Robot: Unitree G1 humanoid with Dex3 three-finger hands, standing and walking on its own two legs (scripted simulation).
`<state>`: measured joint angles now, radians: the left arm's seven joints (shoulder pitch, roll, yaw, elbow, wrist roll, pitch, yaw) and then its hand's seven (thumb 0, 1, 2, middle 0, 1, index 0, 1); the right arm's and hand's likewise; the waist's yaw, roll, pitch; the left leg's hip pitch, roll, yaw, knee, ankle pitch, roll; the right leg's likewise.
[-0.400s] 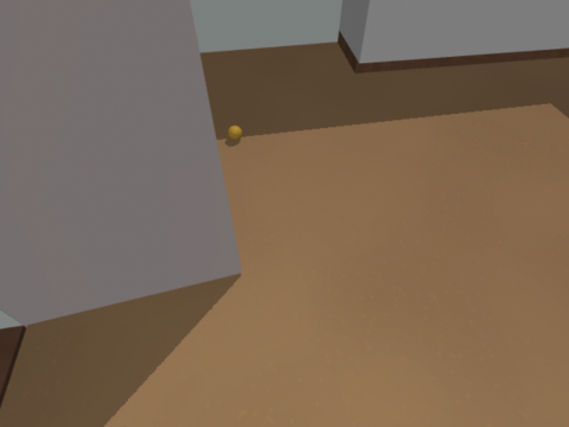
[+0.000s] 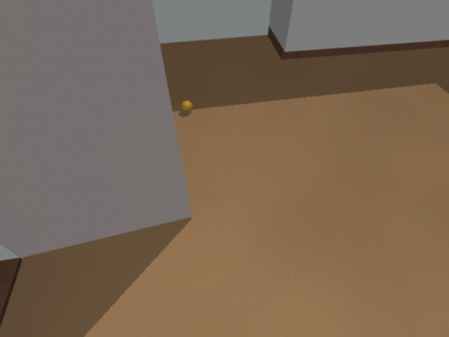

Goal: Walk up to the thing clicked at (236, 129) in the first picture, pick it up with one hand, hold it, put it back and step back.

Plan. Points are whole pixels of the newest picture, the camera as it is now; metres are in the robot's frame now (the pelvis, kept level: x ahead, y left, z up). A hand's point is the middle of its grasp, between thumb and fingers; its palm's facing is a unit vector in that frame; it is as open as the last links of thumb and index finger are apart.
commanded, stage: stand
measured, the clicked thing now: (186, 106) +1.69 +0.36 -0.74
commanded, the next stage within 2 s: walk up in 0.72 s
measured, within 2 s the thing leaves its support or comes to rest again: neither
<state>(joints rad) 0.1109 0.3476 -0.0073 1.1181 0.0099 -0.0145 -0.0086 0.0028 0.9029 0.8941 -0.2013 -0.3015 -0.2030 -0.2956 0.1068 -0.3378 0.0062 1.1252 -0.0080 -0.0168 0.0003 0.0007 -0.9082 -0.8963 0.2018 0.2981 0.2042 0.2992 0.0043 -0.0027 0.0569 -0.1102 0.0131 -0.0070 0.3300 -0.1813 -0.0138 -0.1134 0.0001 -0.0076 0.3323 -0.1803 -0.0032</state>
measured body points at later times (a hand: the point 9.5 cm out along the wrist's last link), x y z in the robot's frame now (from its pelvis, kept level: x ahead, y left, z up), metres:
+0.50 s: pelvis +0.00 +0.00 +0.00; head +0.01 +0.00 +0.45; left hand +0.07 +0.30 -0.13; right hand +0.08 -0.30 -0.13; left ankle +0.00 +0.13 -0.75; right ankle +0.00 -0.12 -0.75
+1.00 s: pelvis -0.02 +0.06 -0.02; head +0.05 +0.07 +0.42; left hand +0.11 +0.36 -0.16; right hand +0.06 -0.29 -0.11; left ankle +0.02 +0.16 -0.75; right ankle +0.00 -0.12 -0.75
